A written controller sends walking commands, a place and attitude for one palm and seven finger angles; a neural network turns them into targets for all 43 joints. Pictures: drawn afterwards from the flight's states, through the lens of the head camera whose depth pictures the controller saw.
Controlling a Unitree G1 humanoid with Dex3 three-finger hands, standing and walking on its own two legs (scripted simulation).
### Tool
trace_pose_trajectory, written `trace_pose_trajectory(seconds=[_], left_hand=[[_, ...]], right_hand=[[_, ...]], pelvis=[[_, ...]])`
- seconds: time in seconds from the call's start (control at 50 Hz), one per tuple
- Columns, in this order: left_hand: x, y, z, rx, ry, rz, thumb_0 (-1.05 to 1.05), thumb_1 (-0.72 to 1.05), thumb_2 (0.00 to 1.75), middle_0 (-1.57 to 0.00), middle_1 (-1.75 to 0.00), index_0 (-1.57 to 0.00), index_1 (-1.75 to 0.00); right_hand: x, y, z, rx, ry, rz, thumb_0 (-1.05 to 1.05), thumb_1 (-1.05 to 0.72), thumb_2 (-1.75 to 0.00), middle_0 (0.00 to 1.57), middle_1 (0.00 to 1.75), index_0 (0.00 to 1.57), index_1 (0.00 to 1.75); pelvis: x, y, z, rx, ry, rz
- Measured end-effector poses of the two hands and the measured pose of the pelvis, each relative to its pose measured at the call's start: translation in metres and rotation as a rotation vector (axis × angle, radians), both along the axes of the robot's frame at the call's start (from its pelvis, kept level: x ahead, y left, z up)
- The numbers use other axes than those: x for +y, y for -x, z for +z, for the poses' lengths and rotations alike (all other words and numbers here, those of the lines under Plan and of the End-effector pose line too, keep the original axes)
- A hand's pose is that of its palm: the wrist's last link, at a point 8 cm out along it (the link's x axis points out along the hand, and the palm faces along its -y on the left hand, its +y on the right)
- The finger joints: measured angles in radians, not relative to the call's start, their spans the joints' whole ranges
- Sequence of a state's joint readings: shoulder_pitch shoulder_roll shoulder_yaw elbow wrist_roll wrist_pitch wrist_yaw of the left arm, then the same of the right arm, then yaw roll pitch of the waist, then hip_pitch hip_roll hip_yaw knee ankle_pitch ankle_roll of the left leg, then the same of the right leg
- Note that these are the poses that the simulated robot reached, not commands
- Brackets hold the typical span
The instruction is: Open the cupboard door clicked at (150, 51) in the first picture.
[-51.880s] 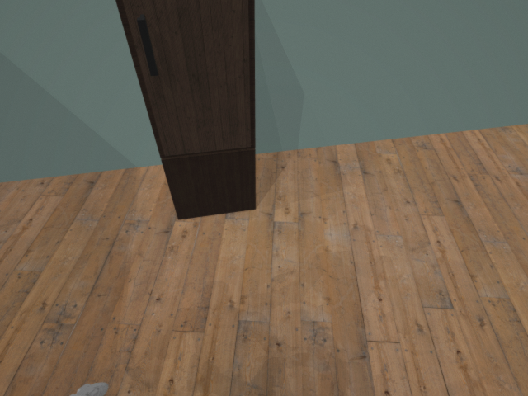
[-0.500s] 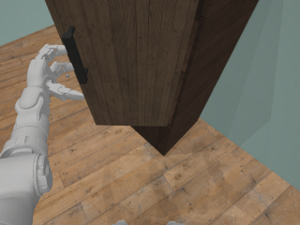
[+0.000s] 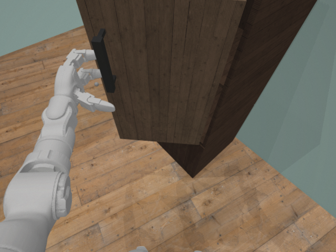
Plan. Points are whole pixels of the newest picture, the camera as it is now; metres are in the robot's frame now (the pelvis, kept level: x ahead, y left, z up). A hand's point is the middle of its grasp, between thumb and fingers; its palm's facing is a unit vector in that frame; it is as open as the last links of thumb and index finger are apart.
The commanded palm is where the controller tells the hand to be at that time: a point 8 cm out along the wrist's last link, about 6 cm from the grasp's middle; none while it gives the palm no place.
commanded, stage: slide the fingers in behind the handle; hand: left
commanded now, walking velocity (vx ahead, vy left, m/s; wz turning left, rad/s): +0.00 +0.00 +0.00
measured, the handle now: (106, 62) +0.55 +0.16 +0.12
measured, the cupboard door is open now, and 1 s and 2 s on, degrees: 44 43 43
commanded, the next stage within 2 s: move the hooked fingers beside the handle in 0.08 s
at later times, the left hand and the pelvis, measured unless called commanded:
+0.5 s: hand (95, 82) +0.48 +0.18 +0.12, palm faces -0.02 -1.00 -0.02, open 14.1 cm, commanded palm +0.46 +0.21 +0.11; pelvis +0.00 +0.00 +0.00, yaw -1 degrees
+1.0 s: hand (93, 82) +0.48 +0.18 +0.12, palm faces -0.06 -1.00 +0.00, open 14.0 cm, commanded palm +0.45 +0.23 +0.11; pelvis +0.00 +0.00 +0.00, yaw -3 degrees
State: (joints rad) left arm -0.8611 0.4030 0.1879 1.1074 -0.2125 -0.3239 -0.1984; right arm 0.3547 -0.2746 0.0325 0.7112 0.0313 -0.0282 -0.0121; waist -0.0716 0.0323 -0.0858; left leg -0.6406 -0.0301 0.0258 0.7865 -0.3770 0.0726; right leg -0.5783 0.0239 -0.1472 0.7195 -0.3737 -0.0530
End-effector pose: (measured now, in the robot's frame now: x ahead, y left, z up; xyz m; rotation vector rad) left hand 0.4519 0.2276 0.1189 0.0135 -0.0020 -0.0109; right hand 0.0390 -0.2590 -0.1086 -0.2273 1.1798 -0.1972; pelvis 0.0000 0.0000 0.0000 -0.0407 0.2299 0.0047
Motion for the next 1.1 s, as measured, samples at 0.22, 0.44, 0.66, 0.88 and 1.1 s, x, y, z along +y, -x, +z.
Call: trace_pose_trajectory(seconds=[0.22, 0.44, 0.66, 0.88, 1.1], left_hand=[[0.001, -0.003, 0.000, -0.001, -0.002, -0.003, -0.02, -0.50, 0.30, -0.26, -1.25, -0.24, -1.23], [0.003, -0.006, 0.000, 0.000, -0.001, -0.011, -0.02, -0.50, 0.30, -0.28, -1.25, -0.26, -1.23], [0.005, -0.007, 0.000, 0.005, 0.008, -0.032, -0.02, -0.50, 0.30, -0.28, -1.25, -0.28, -1.21], [0.007, -0.008, -0.001, 0.004, 0.011, -0.046, -0.02, -0.50, 0.30, -0.29, -1.23, -0.29, -1.20], [0.010, -0.005, 0.001, -0.002, 0.011, -0.054, -0.02, -0.50, 0.30, -0.30, -1.21, -0.30, -1.20]], right_hand=[[-0.003, 0.006, 0.000, 0.015, 0.009, 0.003, 0.01, -0.91, -0.90, 0.20, 0.30, 0.20, 0.30], [-0.004, 0.017, 0.001, 0.033, 0.012, -0.017, 0.01, -0.91, -0.90, 0.20, 0.30, 0.20, 0.30], [-0.007, 0.022, 0.004, 0.023, 0.021, -0.052, 0.01, -0.91, -0.90, 0.20, 0.30, 0.20, 0.30], [-0.008, 0.020, 0.007, 0.011, 0.028, -0.074, 0.01, -0.91, -0.90, 0.20, 0.30, 0.20, 0.30], [-0.008, 0.016, 0.009, -0.005, 0.028, -0.094, 0.01, -0.91, -0.90, 0.20, 0.30, 0.20, 0.30]], pelvis=[[0.001, 0.001, -0.001, 0.011, 0.002, 0.003], [-0.001, 0.002, -0.001, 0.013, 0.001, -0.005], [-0.003, 0.002, 0.000, 0.010, -0.001, -0.025], [-0.003, -0.001, 0.001, 0.007, -0.002, -0.040], [-0.003, -0.004, 0.003, 0.000, -0.004, -0.055]])
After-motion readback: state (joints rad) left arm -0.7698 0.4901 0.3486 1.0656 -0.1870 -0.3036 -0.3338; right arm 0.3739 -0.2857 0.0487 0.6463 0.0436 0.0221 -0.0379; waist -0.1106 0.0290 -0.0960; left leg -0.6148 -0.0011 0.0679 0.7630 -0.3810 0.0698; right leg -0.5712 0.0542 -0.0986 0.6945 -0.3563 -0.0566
